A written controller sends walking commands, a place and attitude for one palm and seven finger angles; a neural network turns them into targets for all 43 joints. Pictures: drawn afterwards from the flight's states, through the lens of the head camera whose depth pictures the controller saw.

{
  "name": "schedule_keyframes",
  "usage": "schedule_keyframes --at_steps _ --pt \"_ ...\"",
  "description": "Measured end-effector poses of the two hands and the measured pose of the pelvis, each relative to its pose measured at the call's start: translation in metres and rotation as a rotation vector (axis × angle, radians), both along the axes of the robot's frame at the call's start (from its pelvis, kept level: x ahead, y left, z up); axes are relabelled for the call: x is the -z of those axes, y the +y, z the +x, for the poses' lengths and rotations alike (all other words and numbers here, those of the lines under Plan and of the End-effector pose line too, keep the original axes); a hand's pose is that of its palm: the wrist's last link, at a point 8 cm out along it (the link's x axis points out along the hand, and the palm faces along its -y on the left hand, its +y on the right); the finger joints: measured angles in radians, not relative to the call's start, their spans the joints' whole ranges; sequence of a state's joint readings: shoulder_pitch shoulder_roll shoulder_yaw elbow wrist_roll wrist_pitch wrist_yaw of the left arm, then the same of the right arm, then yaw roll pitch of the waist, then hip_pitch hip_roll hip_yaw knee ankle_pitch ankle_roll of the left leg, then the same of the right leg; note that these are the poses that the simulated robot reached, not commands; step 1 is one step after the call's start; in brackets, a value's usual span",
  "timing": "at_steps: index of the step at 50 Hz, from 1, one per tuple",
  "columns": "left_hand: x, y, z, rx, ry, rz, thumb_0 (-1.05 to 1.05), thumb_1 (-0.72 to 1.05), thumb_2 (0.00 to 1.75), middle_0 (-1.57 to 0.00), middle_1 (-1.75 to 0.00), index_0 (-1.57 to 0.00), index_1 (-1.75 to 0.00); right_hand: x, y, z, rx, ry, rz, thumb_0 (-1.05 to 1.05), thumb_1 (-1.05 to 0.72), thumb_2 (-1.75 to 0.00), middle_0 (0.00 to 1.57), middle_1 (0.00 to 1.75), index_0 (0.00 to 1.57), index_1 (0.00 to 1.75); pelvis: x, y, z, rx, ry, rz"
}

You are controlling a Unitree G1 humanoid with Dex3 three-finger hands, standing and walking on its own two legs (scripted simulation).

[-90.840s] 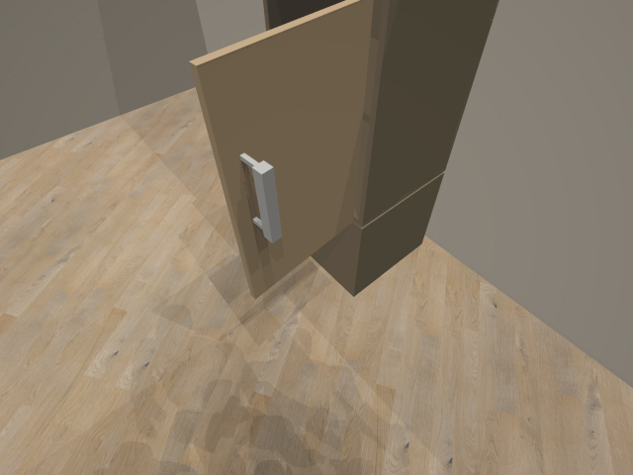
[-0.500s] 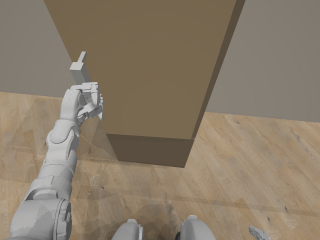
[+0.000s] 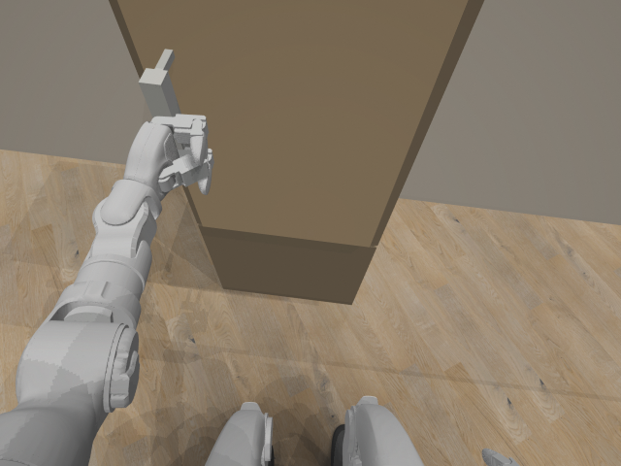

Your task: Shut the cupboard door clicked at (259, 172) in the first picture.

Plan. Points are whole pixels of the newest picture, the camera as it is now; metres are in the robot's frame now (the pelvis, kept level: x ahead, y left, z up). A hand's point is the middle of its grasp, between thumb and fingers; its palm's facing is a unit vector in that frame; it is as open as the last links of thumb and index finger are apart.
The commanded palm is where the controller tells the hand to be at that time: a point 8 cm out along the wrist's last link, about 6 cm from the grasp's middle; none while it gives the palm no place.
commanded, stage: pull the fist back off the door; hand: left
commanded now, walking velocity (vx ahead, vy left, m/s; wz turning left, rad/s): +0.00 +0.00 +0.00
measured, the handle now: (178, 121) +0.55 +0.18 +0.08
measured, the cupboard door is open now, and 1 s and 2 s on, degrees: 0 0 0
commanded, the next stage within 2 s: draw the hand back to the body in 0.88 s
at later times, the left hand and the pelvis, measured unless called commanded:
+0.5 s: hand (225, 162) +0.47 +0.11 +0.09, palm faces +0.01 -1.00 +0.00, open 3.1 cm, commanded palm +0.43 +0.16 +0.09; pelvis +0.01 -0.01 +0.01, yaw -3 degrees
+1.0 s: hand (226, 202) +0.41 +0.10 +0.09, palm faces -0.02 -1.00 -0.01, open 3.1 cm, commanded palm +0.38 +0.15 +0.09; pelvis +0.06 -0.01 +0.03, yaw -1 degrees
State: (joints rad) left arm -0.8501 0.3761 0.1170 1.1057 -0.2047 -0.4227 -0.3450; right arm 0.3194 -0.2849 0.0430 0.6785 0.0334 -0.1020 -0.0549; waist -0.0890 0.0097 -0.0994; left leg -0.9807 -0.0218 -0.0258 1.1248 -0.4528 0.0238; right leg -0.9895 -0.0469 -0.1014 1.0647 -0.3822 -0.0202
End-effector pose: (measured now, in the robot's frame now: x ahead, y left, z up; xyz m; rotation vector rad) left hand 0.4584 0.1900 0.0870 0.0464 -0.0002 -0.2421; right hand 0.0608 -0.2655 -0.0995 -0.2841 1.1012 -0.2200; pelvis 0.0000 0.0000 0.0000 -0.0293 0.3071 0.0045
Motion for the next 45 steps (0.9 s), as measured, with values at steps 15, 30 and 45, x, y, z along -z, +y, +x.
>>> schedule_keyframes --at_steps 15,30,45 --pt "0.001 -0.024 -0.003 -0.270 -0.028 0.005 0.02 0.90 0.90 -1.33 -1.50 -1.32 -1.50 0.002 0.002 -0.016 -0.003 -0.027 0.050 0.00 -0.91 -0.90 0.20 0.30 0.20 0.30 0.001 -0.006 -0.010 0.021 -0.004 0.012" --pt "0.007 -0.026 -0.025 -0.252 -0.027 -0.047 0.01 0.90 0.90 -1.30 -1.50 -1.30 -1.50 -0.014 -0.003 -0.003 0.077 0.010 0.079 0.01 -0.91 -0.90 0.20 0.30 0.20 0.30 -0.021 -0.008 0.024 0.070 -0.029 0.030" --pt "0.004 -0.030 -0.069 -0.228 -0.033 -0.043 0.02 0.90 0.90 -1.30 -1.50 -1.31 -1.50 -0.035 0.008 0.123 -0.051 -0.220 0.094 0.01 -0.91 -0.90 0.20 0.30 0.20 0.30 -0.029 -0.009 0.053 0.042 -0.067 0.025"
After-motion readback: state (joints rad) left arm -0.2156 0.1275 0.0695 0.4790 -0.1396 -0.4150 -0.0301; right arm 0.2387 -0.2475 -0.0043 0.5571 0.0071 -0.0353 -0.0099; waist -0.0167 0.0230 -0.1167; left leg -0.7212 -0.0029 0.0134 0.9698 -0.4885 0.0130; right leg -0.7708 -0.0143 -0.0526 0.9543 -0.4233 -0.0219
